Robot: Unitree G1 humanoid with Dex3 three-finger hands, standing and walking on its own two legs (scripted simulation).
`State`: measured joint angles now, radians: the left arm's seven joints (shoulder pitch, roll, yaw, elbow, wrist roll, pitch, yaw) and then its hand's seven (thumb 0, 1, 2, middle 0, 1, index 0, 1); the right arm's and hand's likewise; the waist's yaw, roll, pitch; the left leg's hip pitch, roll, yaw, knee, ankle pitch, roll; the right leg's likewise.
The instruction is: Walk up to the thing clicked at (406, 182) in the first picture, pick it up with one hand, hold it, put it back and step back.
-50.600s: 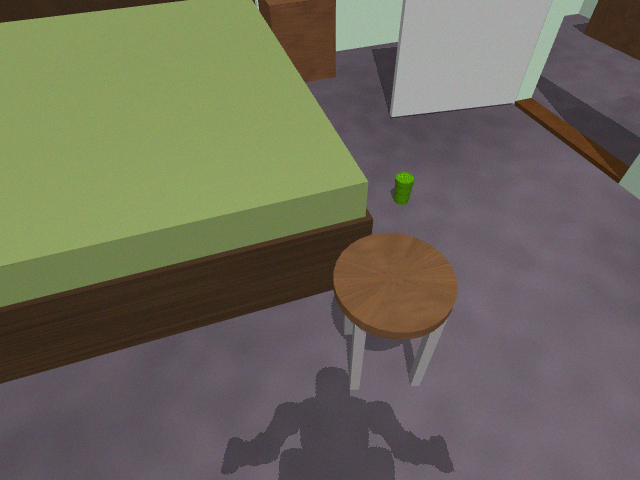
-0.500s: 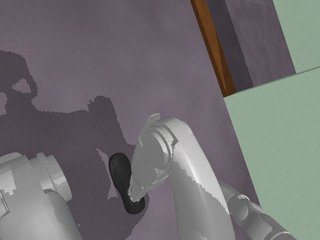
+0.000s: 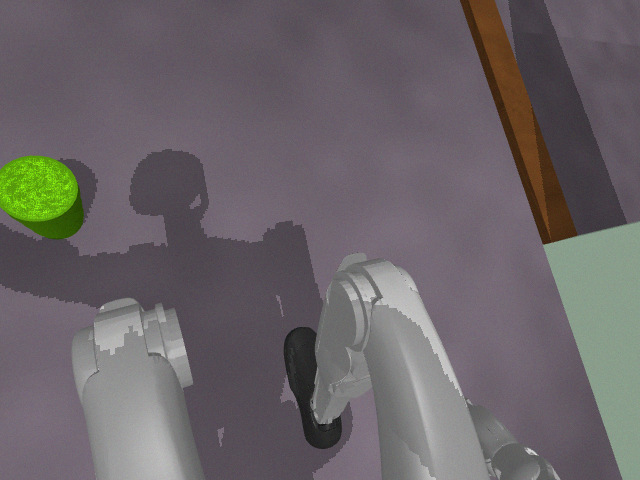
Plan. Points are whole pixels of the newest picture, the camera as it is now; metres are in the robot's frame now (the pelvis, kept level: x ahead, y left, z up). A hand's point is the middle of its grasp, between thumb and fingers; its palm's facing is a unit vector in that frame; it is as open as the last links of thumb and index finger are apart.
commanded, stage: home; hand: left
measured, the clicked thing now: (48, 204) +0.47 +0.28 -0.26
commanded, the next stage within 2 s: none
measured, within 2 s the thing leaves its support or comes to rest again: neither
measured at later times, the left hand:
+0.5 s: hand out of the picture +0.31 +0.34 +0.08, palm faces +0.28 -0.84 -0.47, open 17.2 cm
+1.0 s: hand out of the picture +0.25 +0.24 +0.28, palm faces +0.29 -0.89 -0.34, open 17.3 cm
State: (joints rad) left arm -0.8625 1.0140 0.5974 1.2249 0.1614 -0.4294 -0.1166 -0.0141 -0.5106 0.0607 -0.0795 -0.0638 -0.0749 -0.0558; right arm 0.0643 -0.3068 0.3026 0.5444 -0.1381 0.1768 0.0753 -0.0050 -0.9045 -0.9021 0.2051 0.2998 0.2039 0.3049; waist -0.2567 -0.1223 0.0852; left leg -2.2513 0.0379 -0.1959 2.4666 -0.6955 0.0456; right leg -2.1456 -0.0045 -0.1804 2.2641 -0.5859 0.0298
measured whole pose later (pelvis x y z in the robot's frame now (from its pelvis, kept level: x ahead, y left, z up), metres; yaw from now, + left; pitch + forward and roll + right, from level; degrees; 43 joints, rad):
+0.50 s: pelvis +0.03 -0.01 +0.19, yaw +9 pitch +32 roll -5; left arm -0.18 0.49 0.29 0.52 0.06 0.00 0.07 -0.01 -0.50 0.08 -0.07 -0.06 -0.07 -0.06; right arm 0.08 -0.25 0.03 0.52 0.05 0.11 -0.05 0.00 -0.90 -0.90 0.20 0.30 0.20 0.30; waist -0.07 -0.01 -0.16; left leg -1.72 0.04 -0.06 1.83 -0.66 0.01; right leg -1.70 -0.02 -0.08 1.75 -0.60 0.00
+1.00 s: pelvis +0.09 +0.00 +0.36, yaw +11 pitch +14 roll -3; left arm 0.27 0.26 0.05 0.24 -0.02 0.22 0.18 -0.01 -0.51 0.07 -0.07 -0.06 -0.06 -0.05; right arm 0.29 -0.21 0.03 0.51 0.05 -0.01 -0.15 0.01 -0.90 -0.90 0.20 0.30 0.20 0.30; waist -0.06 0.02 -0.16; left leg -0.85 0.04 -0.02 1.12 -0.53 0.00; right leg -0.83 0.00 -0.06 1.06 -0.48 0.00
